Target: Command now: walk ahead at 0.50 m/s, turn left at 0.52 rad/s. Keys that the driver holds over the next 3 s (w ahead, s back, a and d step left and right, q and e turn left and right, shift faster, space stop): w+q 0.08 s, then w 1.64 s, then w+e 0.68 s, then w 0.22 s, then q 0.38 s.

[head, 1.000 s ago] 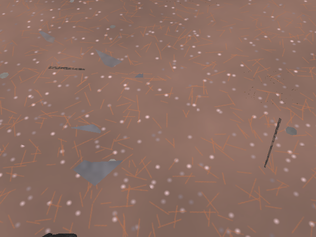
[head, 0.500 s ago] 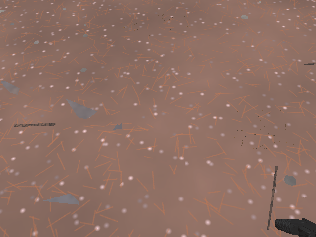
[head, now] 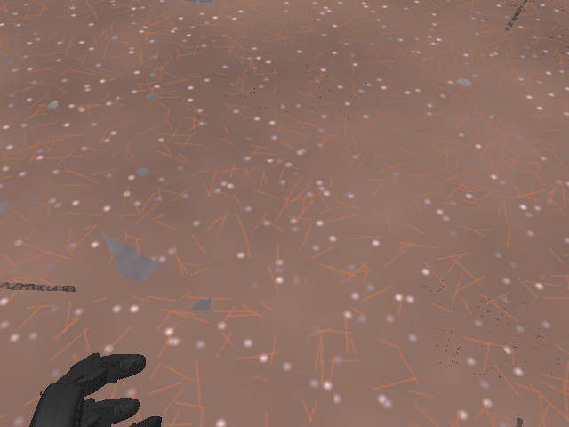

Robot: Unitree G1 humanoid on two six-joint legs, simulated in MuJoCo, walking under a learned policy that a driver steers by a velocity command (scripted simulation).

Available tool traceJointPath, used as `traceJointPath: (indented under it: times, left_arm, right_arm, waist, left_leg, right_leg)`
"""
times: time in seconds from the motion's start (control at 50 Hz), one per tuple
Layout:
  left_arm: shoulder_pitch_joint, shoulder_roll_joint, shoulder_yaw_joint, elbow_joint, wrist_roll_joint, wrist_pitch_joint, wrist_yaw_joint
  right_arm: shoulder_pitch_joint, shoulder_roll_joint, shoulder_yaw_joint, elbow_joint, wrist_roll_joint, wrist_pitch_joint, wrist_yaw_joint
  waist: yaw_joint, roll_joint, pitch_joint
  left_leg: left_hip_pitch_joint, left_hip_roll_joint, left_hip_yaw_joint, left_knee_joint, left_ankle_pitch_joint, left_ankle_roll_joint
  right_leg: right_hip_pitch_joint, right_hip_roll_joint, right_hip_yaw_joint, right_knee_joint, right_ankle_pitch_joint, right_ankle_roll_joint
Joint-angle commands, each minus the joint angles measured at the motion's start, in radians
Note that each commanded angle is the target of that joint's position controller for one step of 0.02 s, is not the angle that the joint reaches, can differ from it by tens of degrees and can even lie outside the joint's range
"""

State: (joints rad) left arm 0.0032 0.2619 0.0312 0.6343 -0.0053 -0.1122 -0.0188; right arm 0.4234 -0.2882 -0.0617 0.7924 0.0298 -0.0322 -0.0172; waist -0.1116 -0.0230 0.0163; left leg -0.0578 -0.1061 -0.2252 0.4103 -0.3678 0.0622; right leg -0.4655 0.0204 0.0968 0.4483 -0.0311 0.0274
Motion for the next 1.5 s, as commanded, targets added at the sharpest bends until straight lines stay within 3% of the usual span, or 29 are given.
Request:
traceJointPath:
  times: [0.02, 0.04, 0.06, 0.08, 0.12, 0.18, 0.3, 0.42, 0.46, 0.5, 0.52, 0.54, 0.56, 0.58, 0.6, 0.64, 0.74, 0.84, 0.94, 1.0, 1.04, 1.06, 1.08, 1.1, 1.12, 1.16, 1.24, 1.36, 1.5]
  left_arm:
    - [0.171, 0.177, 0.074, -0.031, 0.008, -0.025, 0.015]
    - [0.333, 0.238, 0.088, -0.014, 0.013, -0.019, 0.025]
    - [0.369, 0.278, 0.098, 0.023, 0.014, -0.003, 0.014]
    - [0.321, 0.173, 0.078, 0.003, 0.001, 0.000, 0.011]
    - [0.255, 0.112, 0.055, 0.010, 0.007, 0.004, 0.008]
    - [0.227, 0.089, 0.047, 0.042, 0.016, -0.001, 0.003]
    - [0.253, 0.166, 0.065, 0.097, -0.007, 0.000, 0.005]
    - [0.358, 0.213, 0.071, 0.165, -0.028, 0.026, 0.007]
    - [0.356, 0.227, 0.072, 0.178, -0.029, 0.039, 0.011]
    - [0.357, 0.195, 0.056, 0.178, -0.020, 0.045, 0.018]
    - [0.378, 0.123, 0.028, 0.143, 0.006, 0.037, 0.020]
    - [0.462, 0.062, 0.007, 0.139, 0.001, 0.019, 0.017]
    - [0.395, 0.169, 0.034, 0.141, -0.021, 0.009, 0.010]
    - [0.323, 0.189, 0.041, 0.119, -0.034, 0.004, 0.007]
    - [0.287, 0.174, 0.039, 0.118, -0.023, 0.003, 0.013]
    - [0.301, 0.150, 0.041, 0.124, -0.007, 0.018, 0.013]
    - [0.225, 0.102, 0.031, 0.102, 0.005, 0.047, 0.019]
    - [0.055, 0.073, 0.015, 0.060, -0.001, 0.030, -0.001]
    - [-0.062, 0.088, 0.013, 0.009, -0.009, 0.018, -0.027]
    - [-0.003, 0.120, 0.024, 0.016, -0.007, 0.013, -0.034]
    - [0.254, 0.196, 0.064, 0.089, 0.000, 0.014, -0.019]
    - [0.396, 0.293, 0.087, 0.108, 0.018, 0.017, -0.010]
    - [0.441, 0.276, 0.083, 0.129, 0.002, 0.024, -0.014]
    - [0.403, 0.201, 0.059, 0.124, -0.010, 0.026, -0.011]
    - [0.327, 0.179, 0.051, 0.113, -0.010, 0.028, -0.008]
    - [0.227, 0.131, 0.037, 0.099, 0.008, 0.026, -0.011]
    - [0.209, 0.137, 0.040, 0.120, 0.007, 0.005, -0.011]
    - [0.288, 0.176, 0.048, 0.172, -0.002, 0.016, 0.011]
    - [0.372, 0.205, 0.062, 0.239, -0.018, 0.051, 0.023]
  right_arm:
    - [-0.075, -0.108, -0.023, -0.083, -0.009, -0.009, 0.000]
    - [-0.050, -0.044, -0.002, -0.105, -0.032, -0.013, 0.000]
    - [0.082, -0.029, 0.008, -0.132, 0.005, -0.021, 0.001]
    - [0.048, -0.132, -0.013, -0.099, 0.017, -0.017, -0.004]
    - [-0.091, -0.139, -0.021, -0.111, -0.006, -0.011, -0.001]
    - [-0.119, -0.082, -0.013, -0.127, -0.007, -0.014, 0.015]
    - [-0.274, -0.033, 0.020, -0.172, -0.026, -0.031, 0.036]
    - [-0.425, -0.067, 0.018, -0.223, -0.011, -0.043, 0.055]
    - [-0.385, -0.091, 0.006, -0.217, -0.014, -0.045, 0.057]
    - [-0.151, -0.166, -0.035, -0.149, -0.022, -0.041, 0.043]
    - [0.002, -0.251, -0.055, -0.129, -0.039, -0.032, 0.029]
    - [0.020, -0.282, -0.057, -0.121, -0.032, -0.029, 0.035]
    - [-0.012, -0.192, -0.032, -0.125, -0.020, -0.031, 0.039]
    - [-0.073, -0.164, -0.022, -0.129, -0.018, -0.035, 0.041]
    - [-0.132, -0.144, -0.016, -0.133, -0.026, -0.038, 0.044]
    - [-0.194, -0.104, -0.006, -0.136, -0.041, -0.047, 0.049]
    - [-0.169, -0.128, -0.017, -0.088, -0.032, -0.068, 0.040]
    - [-0.096, -0.160, -0.023, -0.035, -0.022, -0.058, 0.024]
    - [-0.018, -0.176, -0.029, 0.025, -0.012, -0.036, 0.017]
    - [-0.029, -0.193, -0.035, 0.039, -0.011, -0.021, 0.010]
    - [-0.047, -0.168, -0.021, 0.031, -0.019, -0.012, 0.005]
    - [0.027, -0.085, 0.009, -0.004, -0.034, -0.026, 0.009]
    - [0.078, -0.035, 0.025, 0.011, -0.031, -0.047, 0.015]
    - [-0.018, -0.140, -0.001, -0.001, -0.004, -0.062, 0.023]
    - [-0.098, -0.159, -0.008, -0.027, 0.010, -0.071, 0.026]
    - [-0.144, -0.139, -0.011, -0.031, -0.012, -0.065, 0.020]
    - [-0.115, -0.078, -0.003, -0.021, -0.022, -0.031, 0.014]
    - [-0.324, -0.042, 0.011, -0.075, -0.026, -0.045, 0.026]
    - [-0.451, -0.071, 0.009, -0.131, -0.015, -0.061, 0.060]
  waist:
    - [0.175, 0.118, -0.140]
    - [0.218, -0.035, -0.289]
    - [0.146, -0.350, -0.339]
    - [0.165, -0.186, -0.215]
    - [0.164, -0.029, -0.047]
    - [0.122, -0.076, 0.001]
    - [0.145, -0.041, 0.016]
    - [0.178, -0.055, 0.035]
    - [0.135, -0.063, 0.009]
    - [0.016, -0.033, -0.139]
    - [-0.022, 0.123, -0.287]
    - [0.024, 0.327, -0.380]
    - [0.002, 0.211, -0.283]
    - [0.019, 0.172, -0.157]
    - [0.047, 0.108, -0.100]
    - [0.105, 0.121, -0.054]
    - [0.116, 0.082, -0.003]
    - [0.056, 0.073, 0.039]
    - [0.030, 0.075, 0.066]
    - [0.079, 0.102, 0.019]
    - [0.205, 0.081, -0.159]
    - [0.213, -0.081, -0.333]
    - [0.204, -0.240, -0.422]
    - [0.225, -0.150, -0.299]
    - [0.204, -0.104, -0.166]
    - [0.146, -0.043, -0.045]
    - [0.093, -0.057, -0.020]
    - [0.154, -0.030, 0.032]
    - [0.172, -0.038, 0.053]
  left_leg:
    - [-0.159, 0.165, -0.158, 0.181, 0.379, 0.062]
    - [-0.305, 0.078, -0.046, 0.471, 0.101, 0.021]
    - [-0.625, 0.010, 0.043, 0.716, -0.258, -0.018]
    - [-0.718, 0.096, 0.029, 0.823, -0.192, -0.034]
    - [-0.688, 0.145, 0.073, 0.819, -0.028, -0.050]
    - [-0.612, 0.186, 0.097, 0.717, 0.043, -0.057]
    - [-0.576, 0.207, 0.171, 0.372, 0.261, -0.074]
    - [-0.483, 0.163, 0.206, 0.159, 0.317, -0.038]
    - [-0.389, 0.138, 0.229, 0.109, 0.275, -0.007]
    - [-0.024, 0.123, 0.239, 0.078, 0.292, 0.046]
    - [0.290, 0.355, -0.059, 0.085, 0.271, 0.134]
    - [0.436, 0.502, -0.467, -0.057, 0.087, 0.252]
    - [0.367, 0.470, -0.437, -0.096, -0.022, 0.223]
    - [0.245, 0.434, -0.295, -0.114, 0.023, 0.191]
    - [0.129, 0.390, -0.204, -0.137, 0.110, 0.174]
    - [-0.024, 0.338, -0.095, -0.193, 0.274, 0.168]
    - [-0.092, 0.319, 0.035, -0.276, 0.410, 0.191]
    - [-0.072, 0.287, 0.128, -0.291, 0.385, 0.147]
    - [0.078, 0.350, 0.112, -0.227, 0.421, 0.134]
    - [0.141, 0.359, 0.116, -0.123, 0.644, 0.105]
    - [0.031, 0.274, 0.187, 0.192, 0.799, 0.054]
    - [-0.314, 0.165, 0.239, 0.563, 0.465, -0.009]
    - [-0.563, 0.039, 0.153, 0.781, -0.214, -0.039]
    - [-0.674, 0.100, 0.091, 0.868, -0.204, -0.026]
    - [-0.707, 0.152, 0.127, 0.847, -0.107, -0.018]
    - [-0.629, 0.221, 0.152, 0.745, 0.036, -0.029]
    - [-0.552, 0.249, 0.164, 0.645, 0.135, -0.068]
    - [-0.560, 0.221, 0.200, 0.274, 0.443, -0.084]
    - [-0.558, 0.182, 0.198, 0.100, 0.359, -0.031]
  right_leg:
    - [0.414, -0.082, 0.036, -0.031, -0.028, -0.086]
    - [0.674, -0.268, 0.233, -0.014, -0.069, -0.150]
    - [0.849, -0.451, 0.668, -0.109, -0.302, -0.296]
    - [0.751, -0.426, 0.646, -0.147, -0.463, -0.270]
    - [0.526, -0.322, 0.377, -0.185, -0.281, -0.219]
    - [0.375, -0.247, 0.208, -0.252, -0.099, -0.224]
    - [0.340, -0.225, 0.038, -0.310, 0.076, -0.246]
    - [0.419, -0.267, 0.007, -0.268, 0.097, -0.203]
    - [0.454, -0.274, -0.008, -0.193, 0.225, -0.178]
    - [0.358, -0.193, -0.092, 0.108, 0.376, -0.121]
    - [0.094, -0.113, -0.148, 0.457, 0.065, -0.065]
    - [-0.173, 0.017, -0.070, 0.704, -0.548, -0.035]
    - [-0.279, -0.042, 0.004, 0.801, -0.536, -0.041]
    - [-0.315, -0.086, -0.021, 0.789, -0.441, -0.053]
    - [-0.282, -0.120, -0.037, 0.746, -0.356, -0.051]
    - [-0.185, -0.159, -0.029, 0.678, -0.262, -0.038]
    - [-0.211, -0.166, -0.036, 0.502, -0.094, 0.003]
    - [-0.165, -0.125, -0.069, 0.207, 0.135, -0.004]
    - [-0.188, -0.097, -0.068, 0.085, 0.071, -0.043]
    - [-0.068, -0.057, -0.102, 0.046, -0.039, -0.085]
    - [0.335, -0.049, -0.113, 0.040, 0.002, -0.147]
    - [0.744, -0.297, 0.233, 0.068, -0.016, -0.273]
    - [0.895, -0.413, 0.590, -0.075, -0.200, -0.362]
    - [0.812, -0.382, 0.539, -0.124, -0.324, -0.316]
    - [0.668, -0.351, 0.409, -0.155, -0.298, -0.281]
    - [0.429, -0.278, 0.248, -0.222, -0.140, -0.256]
    - [0.289, -0.239, 0.111, -0.312, 0.010, -0.277]
    - [0.312, -0.189, -0.026, -0.339, 0.068, -0.234]
    - [0.520, -0.283, 0.000, -0.243, 0.125, -0.207]
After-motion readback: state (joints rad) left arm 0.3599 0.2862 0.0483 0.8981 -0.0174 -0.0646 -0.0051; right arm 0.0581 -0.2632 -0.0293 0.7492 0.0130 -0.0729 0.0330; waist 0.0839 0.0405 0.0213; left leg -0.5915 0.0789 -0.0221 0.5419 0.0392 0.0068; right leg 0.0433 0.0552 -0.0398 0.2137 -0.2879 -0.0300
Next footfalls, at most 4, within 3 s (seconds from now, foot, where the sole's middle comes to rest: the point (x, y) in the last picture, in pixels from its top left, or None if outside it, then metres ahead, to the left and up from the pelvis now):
0.02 right None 0.17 -0.12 -0.77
0.50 left None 0.40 0.17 -0.77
1.04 right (263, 328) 0.73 -0.01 -0.77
1.58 left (154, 255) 0.98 0.27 -0.77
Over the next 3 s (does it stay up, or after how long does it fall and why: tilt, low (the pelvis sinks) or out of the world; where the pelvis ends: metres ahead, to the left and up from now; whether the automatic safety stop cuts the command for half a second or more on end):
stays up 1.56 0.14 0.01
